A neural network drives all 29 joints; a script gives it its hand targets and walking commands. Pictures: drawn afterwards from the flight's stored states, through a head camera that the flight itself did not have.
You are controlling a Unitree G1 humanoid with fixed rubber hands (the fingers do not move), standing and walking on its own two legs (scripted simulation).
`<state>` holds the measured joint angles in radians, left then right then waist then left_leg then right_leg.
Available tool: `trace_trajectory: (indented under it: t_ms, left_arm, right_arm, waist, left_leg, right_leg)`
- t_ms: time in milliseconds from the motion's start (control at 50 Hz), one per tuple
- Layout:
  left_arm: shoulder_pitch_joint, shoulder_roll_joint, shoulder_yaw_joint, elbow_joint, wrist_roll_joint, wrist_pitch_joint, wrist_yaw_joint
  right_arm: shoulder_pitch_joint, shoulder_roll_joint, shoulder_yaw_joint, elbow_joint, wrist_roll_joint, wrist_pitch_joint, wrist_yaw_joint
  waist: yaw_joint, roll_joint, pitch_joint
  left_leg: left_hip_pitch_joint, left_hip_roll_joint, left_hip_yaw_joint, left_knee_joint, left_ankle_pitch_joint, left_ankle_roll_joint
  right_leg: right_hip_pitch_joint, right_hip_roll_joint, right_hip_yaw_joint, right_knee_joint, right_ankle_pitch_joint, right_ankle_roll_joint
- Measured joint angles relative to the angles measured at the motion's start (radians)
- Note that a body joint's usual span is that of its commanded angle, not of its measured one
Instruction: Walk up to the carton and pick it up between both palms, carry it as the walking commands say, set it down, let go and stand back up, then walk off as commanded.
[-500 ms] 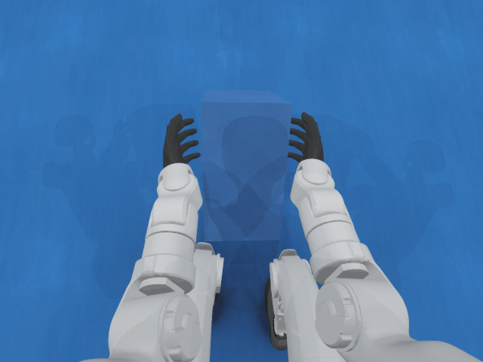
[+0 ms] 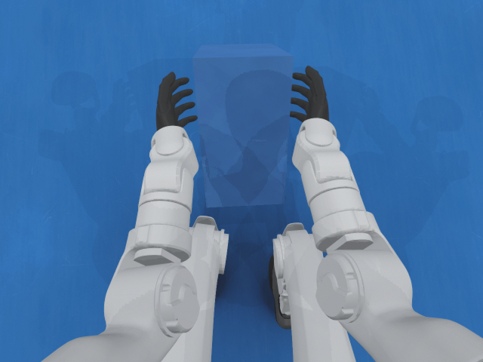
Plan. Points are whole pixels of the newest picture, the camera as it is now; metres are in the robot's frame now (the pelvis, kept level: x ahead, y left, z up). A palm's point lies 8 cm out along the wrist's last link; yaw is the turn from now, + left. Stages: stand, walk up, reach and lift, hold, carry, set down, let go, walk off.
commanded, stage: set down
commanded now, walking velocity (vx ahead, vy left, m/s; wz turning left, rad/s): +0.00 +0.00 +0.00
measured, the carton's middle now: (240, 120) +0.50 +0.03 -0.18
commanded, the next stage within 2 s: none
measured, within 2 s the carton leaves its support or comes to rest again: neither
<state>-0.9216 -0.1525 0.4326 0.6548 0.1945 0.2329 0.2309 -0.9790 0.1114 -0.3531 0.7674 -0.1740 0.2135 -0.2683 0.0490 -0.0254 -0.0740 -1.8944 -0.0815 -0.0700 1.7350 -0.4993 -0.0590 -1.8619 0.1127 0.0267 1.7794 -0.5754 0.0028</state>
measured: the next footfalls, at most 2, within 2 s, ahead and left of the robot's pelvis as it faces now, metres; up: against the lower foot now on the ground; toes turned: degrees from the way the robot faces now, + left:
none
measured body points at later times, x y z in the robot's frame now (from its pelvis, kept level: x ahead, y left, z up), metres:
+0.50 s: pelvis -0.01 +0.00 -0.06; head +0.30 +0.00 +0.26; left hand +0.48 +0.15 -0.17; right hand +0.51 -0.08 -0.17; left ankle +0.11 +0.13 -0.47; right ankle +0.09 -0.11 -0.47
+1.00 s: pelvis -0.04 +0.00 -0.11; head +0.32 +0.01 +0.15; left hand +0.51 +0.16 -0.25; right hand +0.54 -0.07 -0.25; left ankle +0.11 +0.13 -0.47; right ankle +0.09 -0.10 -0.47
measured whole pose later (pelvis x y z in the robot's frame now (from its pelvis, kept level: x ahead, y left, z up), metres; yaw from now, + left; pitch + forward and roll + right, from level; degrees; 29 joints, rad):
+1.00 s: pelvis -0.04 +0.00 -0.11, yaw -1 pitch +28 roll +2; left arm -1.43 0.06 0.41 0.81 0.06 0.27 0.29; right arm -1.51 -0.11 -0.28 0.94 -0.09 0.26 -0.22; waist 0.07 -0.03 0.49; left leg -2.07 -0.10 -0.05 2.09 -0.50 -0.09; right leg -2.06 0.15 0.03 2.15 -0.57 0.03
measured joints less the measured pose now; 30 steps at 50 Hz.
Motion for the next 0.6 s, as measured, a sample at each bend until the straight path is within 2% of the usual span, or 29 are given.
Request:
trace_trajectory:
  t_ms: [220, 420, 520, 600]
  left_arm:
    - [-0.051, 0.013, 0.04, 0.008, 0.013, 0.012, -0.027]
    - [-0.126, 0.049, 0.043, -0.005, -0.014, 0.018, -0.036]
    - [-0.191, 0.067, 0.041, -0.004, -0.014, 0.026, -0.035]
    - [-0.261, 0.093, 0.026, -0.035, -0.039, 0.03, -0.026]
  right_arm:
    - [-0.07, -0.023, 0.01, 0.036, -0.006, 0.008, -0.002]
    - [-0.18, -0.054, 0.029, 0.052, 0.003, 0.015, -0.01]
    - [-0.248, -0.083, 0.031, 0.053, 0.013, 0.022, -0.002]
    - [-0.325, -0.115, 0.051, 0.032, 0.039, 0.022, 0.0]
  waist:
    - [0.019, -0.014, 0.028]
    - [0.014, -0.014, 0.108]
    - [0.014, -0.012, 0.199]
    - [0.015, -0.012, 0.361]
  left_leg:
    - [-0.09, -0.001, 0.0, 0.078, -0.018, -0.017]
    - [-0.166, -0.006, 0.003, 0.147, -0.015, -0.023]
    - [-0.175, -0.008, 0.007, 0.182, -0.013, -0.023]
    - [-0.132, -0.007, 0.015, 0.212, -0.015, -0.022]
  right_leg:
    - [-0.105, 0.025, 0.008, 0.081, -0.003, 0.003]
    - [-0.184, 0.032, 0.008, 0.153, 0.002, 0.009]
    - [-0.193, 0.034, 0.009, 0.189, 0.002, 0.014]
    - [-0.152, 0.039, 0.014, 0.221, 0.001, 0.02]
